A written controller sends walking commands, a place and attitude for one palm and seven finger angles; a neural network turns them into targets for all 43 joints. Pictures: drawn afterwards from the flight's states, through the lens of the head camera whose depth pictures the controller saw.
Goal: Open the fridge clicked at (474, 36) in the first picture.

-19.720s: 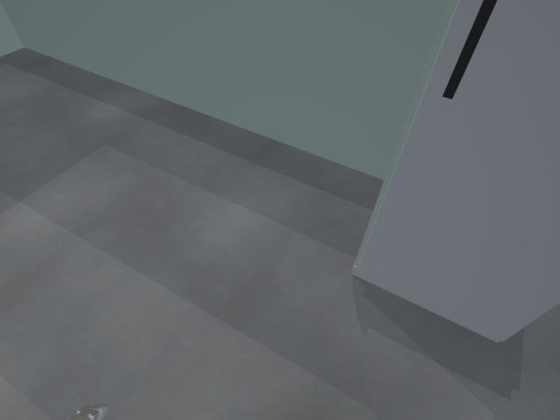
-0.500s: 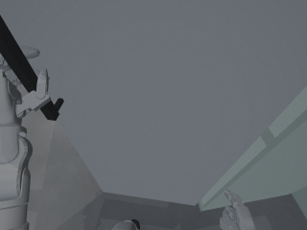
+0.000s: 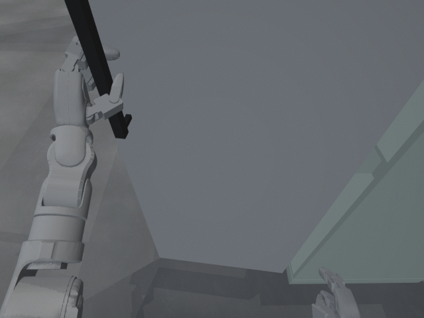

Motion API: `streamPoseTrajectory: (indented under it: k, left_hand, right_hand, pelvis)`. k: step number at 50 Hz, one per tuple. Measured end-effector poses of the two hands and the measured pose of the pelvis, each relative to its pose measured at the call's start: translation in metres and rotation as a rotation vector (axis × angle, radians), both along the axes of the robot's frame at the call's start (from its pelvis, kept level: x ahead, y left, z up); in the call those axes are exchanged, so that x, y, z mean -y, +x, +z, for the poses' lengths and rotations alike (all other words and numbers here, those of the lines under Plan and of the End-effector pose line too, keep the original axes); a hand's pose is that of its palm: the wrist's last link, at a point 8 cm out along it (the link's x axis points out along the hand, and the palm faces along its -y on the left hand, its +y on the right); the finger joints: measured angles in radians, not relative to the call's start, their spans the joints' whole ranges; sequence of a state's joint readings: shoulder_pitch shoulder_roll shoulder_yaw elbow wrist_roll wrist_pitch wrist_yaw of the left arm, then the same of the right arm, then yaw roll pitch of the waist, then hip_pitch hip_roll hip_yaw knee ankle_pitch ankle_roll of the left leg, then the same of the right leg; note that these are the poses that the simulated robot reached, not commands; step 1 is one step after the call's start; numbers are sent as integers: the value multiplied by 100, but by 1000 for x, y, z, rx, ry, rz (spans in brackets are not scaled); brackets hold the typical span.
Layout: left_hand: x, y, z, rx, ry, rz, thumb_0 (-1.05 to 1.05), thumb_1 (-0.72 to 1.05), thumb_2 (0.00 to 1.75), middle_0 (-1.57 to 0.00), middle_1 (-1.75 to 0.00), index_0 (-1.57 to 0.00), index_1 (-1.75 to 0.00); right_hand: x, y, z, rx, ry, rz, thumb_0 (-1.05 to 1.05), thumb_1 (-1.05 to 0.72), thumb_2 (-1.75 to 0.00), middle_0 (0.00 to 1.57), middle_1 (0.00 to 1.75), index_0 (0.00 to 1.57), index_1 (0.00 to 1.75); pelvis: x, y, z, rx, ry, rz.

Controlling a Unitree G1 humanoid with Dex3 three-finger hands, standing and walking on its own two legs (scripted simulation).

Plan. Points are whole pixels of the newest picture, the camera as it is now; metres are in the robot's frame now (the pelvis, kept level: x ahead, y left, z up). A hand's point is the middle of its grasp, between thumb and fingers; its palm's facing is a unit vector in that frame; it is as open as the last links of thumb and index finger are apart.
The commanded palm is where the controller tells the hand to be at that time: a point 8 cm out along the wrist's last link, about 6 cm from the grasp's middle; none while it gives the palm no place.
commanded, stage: stop walking and hold the door back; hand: left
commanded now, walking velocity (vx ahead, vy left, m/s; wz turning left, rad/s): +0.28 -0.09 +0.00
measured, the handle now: (104, 63) +0.42 +0.21 +0.27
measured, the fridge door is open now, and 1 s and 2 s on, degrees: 82 77 75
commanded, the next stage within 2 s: loosen the grip on the handle in 0.46 s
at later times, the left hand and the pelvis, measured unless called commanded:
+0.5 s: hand (123, 83) +0.41 +0.19 +0.24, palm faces +0.26 -0.95 -0.15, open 5.6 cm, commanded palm +0.39 +0.23 +0.21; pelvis -0.04 -0.01 +0.00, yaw +2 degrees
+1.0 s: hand (124, 81) +0.43 +0.19 +0.23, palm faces +0.27 -0.95 -0.13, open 12.9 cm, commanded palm +0.39 +0.24 +0.22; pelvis -0.01 -0.05 +0.00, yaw -2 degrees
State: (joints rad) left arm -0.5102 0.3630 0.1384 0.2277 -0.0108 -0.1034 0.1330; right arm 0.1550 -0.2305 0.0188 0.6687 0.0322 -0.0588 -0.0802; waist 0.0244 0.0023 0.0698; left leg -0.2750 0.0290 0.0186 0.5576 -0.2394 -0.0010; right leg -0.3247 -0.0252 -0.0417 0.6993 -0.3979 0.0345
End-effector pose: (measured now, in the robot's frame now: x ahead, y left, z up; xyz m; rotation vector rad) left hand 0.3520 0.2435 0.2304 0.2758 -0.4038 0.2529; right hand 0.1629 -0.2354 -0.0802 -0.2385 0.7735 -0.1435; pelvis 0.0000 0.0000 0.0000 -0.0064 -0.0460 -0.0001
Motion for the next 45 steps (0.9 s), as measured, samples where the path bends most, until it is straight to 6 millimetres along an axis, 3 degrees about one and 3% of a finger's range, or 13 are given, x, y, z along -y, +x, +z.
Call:
streamPoseTrajectory:
  k: [4, 7, 13, 18, 23, 30, 35, 39, 45]
  left_hand:
    - [5, -1, 3, -47, -31, 11, -4, 66, 79, -46, -147, -36, -136]
    - [6, -1, 5, -83, -47, 21, -4, 67, 79, -46, -145, -36, -137]
    - [5, 7, 9, -141, -61, -1, -3, 66, 80, -46, -145, -41, -139]
    - [4, 18, 9, -149, -86, -29, -2, 67, 81, -46, -145, -42, -140]
    - [7, 24, 9, -163, -117, -17, -1, 70, 81, -45, -144, -39, -140]
    - [6, 31, 12, -181, -83, 10, -3, 67, 80, -49, -144, -35, -140]
    - [1, 41, 18, -200, -174, 31, -3, 54, 75, -51, -145, -43, -143]
    - [2, 40, 18, -151, -118, 48, -1, 33, 64, -49, -143, -42, -141]
    - [5, 44, 4, -158, -105, 5, -1, -14, 40, -45, -140, -39, -137]
  right_hand:
    - [-18, -19, -15, -34, 62, 52, 1, -91, -90, 20, 30, 20, 30]
    - [-21, -38, -25, -86, 77, 57, 1, -90, -90, 20, 30, 20, 30]
    - [-2, -80, -29, -171, 6, 15, 1, -90, -90, 21, 30, 20, 30]
    - [20, -108, -34, -186, -48, -65, 1, -90, -90, 20, 30, 20, 30]
    - [22, -127, -35, -242, -24, -82, 1, -91, -90, 20, 30, 20, 30]
    - [30, -124, -47, -241, 39, -61, 1, -90, -90, 20, 30, 20, 30]
    - [52, -112, -32, -123, 46, -51, 1, -90, -90, 20, 30, 20, 30]
    - [75, -106, -20, -73, 17, -65, 1, -90, -90, 20, 30, 20, 30]
    - [99, -101, -11, -87, -39, -117, 1, -91, -90, 20, 30, 20, 30]
  pelvis:
    - [8, -17, -3, 2, -8, 7]
    - [12, -25, -4, 5, 3, 24]
    - [5, -34, 2, 4, 37, 39]
    - [-7, -38, -5, 13, 20, 35]
    - [0, -38, 0, 3, 8, 35]
    - [23, -37, -5, -8, 1, 26]
    - [39, -34, -3, -87, 31, 18]
    - [46, -32, -3, -108, 38, -10]
    - [50, -23, -1, -119, 33, -40]
